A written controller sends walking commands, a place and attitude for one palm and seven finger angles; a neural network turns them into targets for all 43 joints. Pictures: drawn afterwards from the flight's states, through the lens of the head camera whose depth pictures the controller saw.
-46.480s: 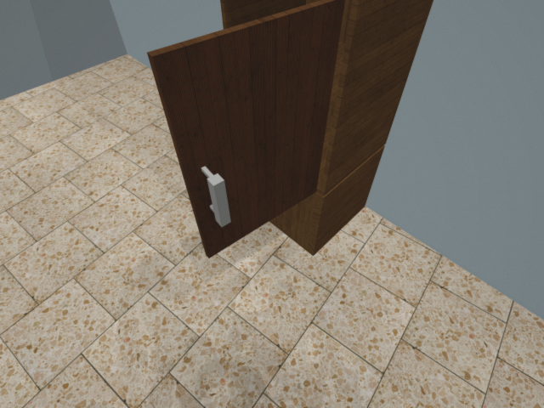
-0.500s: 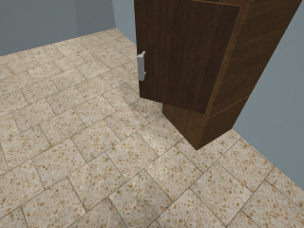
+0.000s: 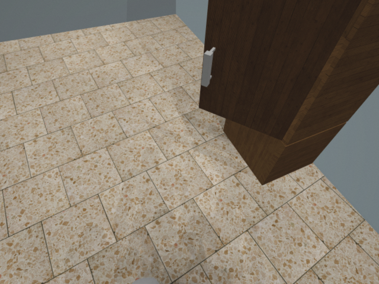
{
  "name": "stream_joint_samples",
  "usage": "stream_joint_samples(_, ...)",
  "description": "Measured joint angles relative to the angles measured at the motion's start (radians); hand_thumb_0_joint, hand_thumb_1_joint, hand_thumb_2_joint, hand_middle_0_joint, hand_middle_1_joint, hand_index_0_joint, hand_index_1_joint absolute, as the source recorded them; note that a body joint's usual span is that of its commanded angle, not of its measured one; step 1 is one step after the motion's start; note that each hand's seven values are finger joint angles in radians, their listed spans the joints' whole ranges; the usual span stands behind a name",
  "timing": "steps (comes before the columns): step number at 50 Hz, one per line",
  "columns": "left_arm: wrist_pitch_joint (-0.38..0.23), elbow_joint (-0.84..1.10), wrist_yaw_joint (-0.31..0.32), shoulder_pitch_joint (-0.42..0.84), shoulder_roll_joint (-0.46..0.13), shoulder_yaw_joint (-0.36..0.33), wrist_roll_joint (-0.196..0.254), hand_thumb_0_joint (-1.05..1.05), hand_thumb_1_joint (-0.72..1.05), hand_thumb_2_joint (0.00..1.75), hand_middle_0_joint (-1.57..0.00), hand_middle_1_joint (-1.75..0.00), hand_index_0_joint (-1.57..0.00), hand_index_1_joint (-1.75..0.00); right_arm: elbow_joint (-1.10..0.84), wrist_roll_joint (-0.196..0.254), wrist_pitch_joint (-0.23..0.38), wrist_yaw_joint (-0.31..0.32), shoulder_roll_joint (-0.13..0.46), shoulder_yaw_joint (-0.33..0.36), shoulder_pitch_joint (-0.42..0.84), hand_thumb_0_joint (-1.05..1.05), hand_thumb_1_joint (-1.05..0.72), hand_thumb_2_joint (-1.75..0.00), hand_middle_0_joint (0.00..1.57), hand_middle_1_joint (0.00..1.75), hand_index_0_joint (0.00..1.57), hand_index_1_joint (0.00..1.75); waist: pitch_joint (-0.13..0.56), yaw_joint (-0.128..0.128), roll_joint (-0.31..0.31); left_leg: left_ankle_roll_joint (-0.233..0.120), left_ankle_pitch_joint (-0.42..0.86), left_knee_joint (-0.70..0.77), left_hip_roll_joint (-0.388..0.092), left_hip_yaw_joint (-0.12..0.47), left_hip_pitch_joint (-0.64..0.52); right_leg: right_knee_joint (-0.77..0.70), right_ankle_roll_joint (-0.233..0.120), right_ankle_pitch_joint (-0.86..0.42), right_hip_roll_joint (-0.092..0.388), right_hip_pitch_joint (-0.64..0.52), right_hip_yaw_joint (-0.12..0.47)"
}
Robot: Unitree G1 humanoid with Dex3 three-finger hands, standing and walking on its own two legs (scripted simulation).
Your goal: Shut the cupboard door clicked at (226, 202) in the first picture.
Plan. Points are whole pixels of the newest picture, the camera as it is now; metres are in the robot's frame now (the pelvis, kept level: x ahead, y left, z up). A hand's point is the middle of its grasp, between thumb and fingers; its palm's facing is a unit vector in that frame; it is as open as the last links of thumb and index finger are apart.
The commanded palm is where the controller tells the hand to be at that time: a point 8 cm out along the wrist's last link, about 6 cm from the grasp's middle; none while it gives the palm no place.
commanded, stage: walk to a spot facing it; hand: left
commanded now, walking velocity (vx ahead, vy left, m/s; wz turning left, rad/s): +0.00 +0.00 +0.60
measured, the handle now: (209, 66) +0.89 -0.05 -0.06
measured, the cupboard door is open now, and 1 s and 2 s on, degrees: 37 37 37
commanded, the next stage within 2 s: turn to face it in 1.82 s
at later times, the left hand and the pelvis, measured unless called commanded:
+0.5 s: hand out of the picture +0.02 +0.19 -0.14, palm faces +0.31 -0.90 -0.31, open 7.3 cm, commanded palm none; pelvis +0.00 -0.04 +0.01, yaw +19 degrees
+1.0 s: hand out of the picture -0.05 +0.16 -0.14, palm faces +0.63 -0.71 -0.32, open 7.3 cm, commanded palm none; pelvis +0.05 -0.05 +0.01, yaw +39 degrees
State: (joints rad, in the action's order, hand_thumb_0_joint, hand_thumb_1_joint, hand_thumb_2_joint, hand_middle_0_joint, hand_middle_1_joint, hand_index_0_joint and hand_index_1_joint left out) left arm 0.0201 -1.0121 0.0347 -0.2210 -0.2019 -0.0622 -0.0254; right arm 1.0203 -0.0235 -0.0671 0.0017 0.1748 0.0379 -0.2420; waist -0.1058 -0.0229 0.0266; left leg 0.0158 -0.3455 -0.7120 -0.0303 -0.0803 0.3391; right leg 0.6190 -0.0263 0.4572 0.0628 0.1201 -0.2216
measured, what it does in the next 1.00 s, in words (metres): steps on the spot, turning left: right foot, then left foot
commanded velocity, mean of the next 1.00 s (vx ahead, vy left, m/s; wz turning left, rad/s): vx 0.04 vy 0.00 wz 0.60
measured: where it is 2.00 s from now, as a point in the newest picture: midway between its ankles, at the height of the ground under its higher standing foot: outside the picture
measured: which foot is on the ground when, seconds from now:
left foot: down 0.00-0.32, up 0.34-0.62, down 0.64-0.90, up 0.92-1.00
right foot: down 0.00-0.02, up 0.04-0.30, down 0.32-0.64, up 0.66-0.88, down 0.90-1.00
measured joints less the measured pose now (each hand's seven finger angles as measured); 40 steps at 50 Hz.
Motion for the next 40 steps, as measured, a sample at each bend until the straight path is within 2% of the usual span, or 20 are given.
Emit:
stream_joint_samples(1,0.004,0.009,-0.003,-0.006,0.002,-0.001,0.004,0.00,0.91,0.90,-0.20,-0.30,-0.20,-0.30,-0.017,-0.004,0.007,-0.004,0.007,0.001,-0.006,0.00,-0.90,-0.90,0.20,0.30,0.20,0.30,0.002,-0.001,-0.007,-0.020,0.095,0.046,-0.004,0.011,-0.005,0.060,0.011,0.020,0.010,0.031,-0.008)
stream_joint_samples(3,0.020,0.022,-0.004,0.004,-0.006,-0.003,0.008,0.00,0.91,0.90,-0.20,-0.30,-0.20,-0.30,-0.034,-0.010,0.020,-0.003,0.005,0.005,0.006,0.00,-0.90,-0.90,0.20,0.30,0.20,0.30,-0.014,-0.001,0.007,-0.042,0.068,0.014,0.021,0.010,0.021,0.243,0.032,0.102,0.020,0.123,0.060)
stream_joint_samples(5,0.037,0.032,-0.004,0.020,-0.011,-0.009,0.007,0.00,0.91,0.90,-0.20,-0.30,-0.20,-0.30,-0.048,-0.014,0.026,0.000,0.005,0.005,0.010,0.00,-0.90,-0.90,0.20,0.30,0.20,0.30,-0.015,-0.003,0.006,-0.047,0.046,0.028,0.039,0.020,0.032,0.390,0.040,0.105,0.004,0.213,0.132)
stream_joint_samples(7,0.040,0.048,-0.009,0.041,-0.012,-0.014,0.006,0.01,0.91,0.90,-0.20,-0.30,-0.20,-0.30,-0.058,-0.017,0.029,0.005,0.011,0.005,0.010,0.00,-0.90,-0.90,0.20,0.30,0.20,0.30,-0.014,-0.007,-0.009,-0.042,0.075,0.076,0.051,0.045,0.036,0.438,0.046,0.059,-0.009,0.271,0.173)
stream_joint_samples(12,0.021,0.109,-0.015,0.083,-0.015,-0.014,0.008,0.01,0.91,0.90,-0.20,-0.30,-0.20,-0.30,-0.068,-0.019,0.025,0.006,0.031,0.011,0.015,0.00,-0.90,-0.90,0.20,0.30,0.20,0.30,-0.006,-0.009,-0.055,-0.030,0.155,0.176,0.060,0.126,0.040,0.272,0.058,0.015,-0.032,0.286,0.220)
stream_joint_samples(15,0.008,0.141,-0.016,0.089,-0.020,-0.011,0.009,0.00,0.91,0.90,-0.20,-0.30,-0.20,-0.30,-0.078,-0.015,0.011,0.002,0.045,0.023,0.017,0.00,-0.90,-0.90,0.20,0.30,0.20,0.30,0.010,-0.009,-0.070,-0.007,0.167,0.178,0.068,0.177,0.057,0.068,0.057,-0.063,-0.045,0.219,0.219)
stream_joint_samples(16,0.000,0.156,-0.016,0.080,-0.028,-0.009,0.005,0.00,0.91,0.90,-0.20,-0.30,-0.20,-0.30,-0.085,-0.010,0.006,0.000,0.046,0.028,0.014,0.00,-0.90,-0.90,0.20,0.30,0.20,0.30,0.024,-0.006,-0.057,-0.003,0.147,0.153,0.082,0.184,0.077,-0.030,0.044,-0.085,-0.034,0.185,0.225)
stream_joint_samples(17,-0.007,0.160,-0.013,0.079,-0.026,-0.010,0.000,0.00,0.91,0.90,-0.20,-0.30,-0.20,-0.30,-0.087,-0.007,0.000,-0.002,0.053,0.036,0.022,0.00,-0.90,-0.90,0.20,0.30,0.20,0.30,0.024,0.000,-0.059,0.006,0.068,0.086,0.088,0.189,0.104,-0.036,0.034,-0.115,-0.032,0.185,0.217)
stream_joint_samples(19,-0.008,0.156,-0.008,0.075,-0.014,-0.003,-0.003,0.00,0.91,0.90,-0.20,-0.30,-0.20,-0.30,-0.090,-0.009,-0.010,-0.007,0.075,0.053,0.040,0.00,-0.90,-0.90,0.20,0.30,0.20,0.30,0.014,-0.003,-0.074,0.014,-0.067,-0.139,0.093,0.173,0.169,-0.017,0.023,-0.117,-0.024,0.175,0.183)
stream_joint_samples(21,-0.008,0.150,-0.003,0.059,-0.005,0.001,-0.003,0.00,0.91,0.90,-0.20,-0.30,-0.20,-0.30,-0.097,-0.010,-0.013,-0.011,0.089,0.061,0.058,0.00,-0.90,-0.90,0.20,0.30,0.20,0.30,0.009,-0.005,-0.072,0.025,-0.094,-0.327,0.082,0.132,0.210,-0.030,0.020,-0.114,-0.009,0.150,0.161)
stream_joint_samples(23,-0.006,0.142,-0.001,0.046,-0.002,0.003,-0.005,0.00,0.91,0.90,-0.20,-0.30,-0.20,-0.30,-0.111,-0.006,-0.011,-0.017,0.093,0.062,0.072,0.01,-0.90,-0.90,0.20,0.30,0.20,0.30,0.002,-0.011,-0.054,0.037,-0.096,-0.379,0.061,0.093,0.207,-0.047,0.021,-0.114,0.012,0.127,0.139)
stream_joint_samples(26,-0.007,0.136,-0.003,0.033,-0.005,0.005,-0.007,0.00,0.91,0.90,-0.20,-0.30,-0.20,-0.30,-0.131,-0.001,-0.009,-0.024,0.089,0.054,0.090,0.00,-0.91,-0.90,0.19,0.30,0.20,0.30,-0.009,-0.010,-0.020,0.042,-0.098,-0.268,0.033,0.049,0.147,-0.052,0.024,-0.105,0.046,0.105,0.101)
stream_joint_samples(29,-0.010,0.136,-0.008,0.019,-0.010,0.005,-0.008,0.00,0.90,0.90,-0.20,-0.30,-0.21,-0.30,-0.142,0.002,-0.006,-0.029,0.084,0.044,0.109,0.00,-0.91,-0.90,0.19,0.30,0.20,0.30,-0.020,0.005,0.003,0.034,-0.080,-0.097,0.021,0.024,0.067,-0.025,0.034,-0.080,0.072,0.099,0.059)
stream_joint_samples(31,-0.009,0.136,-0.011,0.001,-0.018,0.002,-0.003,0.00,0.90,0.90,-0.20,-0.30,-0.21,-0.30,-0.152,0.001,0.002,-0.031,0.084,0.036,0.118,0.00,-0.91,-0.90,0.19,0.30,0.20,0.30,-0.019,0.014,0.013,0.022,0.018,0.054,0.021,0.011,-0.001,0.025,0.045,-0.047,0.088,0.111,0.034)
stream_joint_samples(32,-0.005,0.137,-0.013,-0.013,-0.018,0.000,0.000,0.00,0.90,0.90,-0.20,-0.30,-0.21,-0.30,-0.163,-0.002,0.010,-0.034,0.092,0.032,0.117,0.00,-0.91,-0.90,0.19,0.30,0.20,0.30,-0.008,0.018,0.000,0.001,0.090,0.119,0.010,0.021,-0.029,0.080,0.052,-0.028,0.086,0.138,0.023)
stream_joint_samples(34,0.016,0.129,-0.013,-0.008,-0.039,-0.005,0.003,0.00,0.90,0.90,-0.20,-0.30,-0.21,-0.30,-0.163,-0.005,0.026,-0.028,0.079,0.029,0.132,0.00,-0.91,-0.90,0.19,0.30,0.20,0.30,-0.018,0.025,0.022,-0.014,0.041,0.082,0.026,0.033,-0.008,0.260,0.071,0.079,0.082,0.216,0.084)
stream_joint_samples(36,0.035,0.119,-0.010,0.004,-0.051,-0.013,0.003,0.01,0.91,0.90,-0.20,-0.30,-0.20,-0.30,-0.167,-0.008,0.035,-0.016,0.066,0.020,0.131,0.00,-0.90,-0.90,0.19,0.30,0.20,0.30,-0.023,0.031,0.026,-0.011,0.030,0.077,0.032,0.053,-0.004,0.401,0.080,0.095,0.054,0.284,0.140)
stream_joint_samples(38,0.042,0.118,-0.014,0.014,-0.054,-0.018,0.005,0.01,0.91,0.90,-0.20,-0.30,-0.20,-0.30,-0.167,-0.012,0.035,-0.007,0.059,0.013,0.120,0.00,-0.90,-0.90,0.20,0.30,0.20,0.30,-0.021,0.031,0.013,-0.002,0.048,0.103,0.034,0.081,-0.013,0.444,0.085,0.062,0.032,0.321,0.168)
stream_joint_samples(40,0.040,0.125,-0.023,0.017,-0.051,-0.019,0.006,0.01,0.91,0.90,-0.20,-0.30,-0.20,-0.30,-0.161,-0.015,0.029,-0.005,0.056,0.008,0.108,0.00,-0.90,-0.90,0.20,0.30,0.20,0.30,-0.014,0.031,-0.007,0.004,0.064,0.127,0.032,0.109,-0.024,0.388,0.085,0.041,0.017,0.324,0.179)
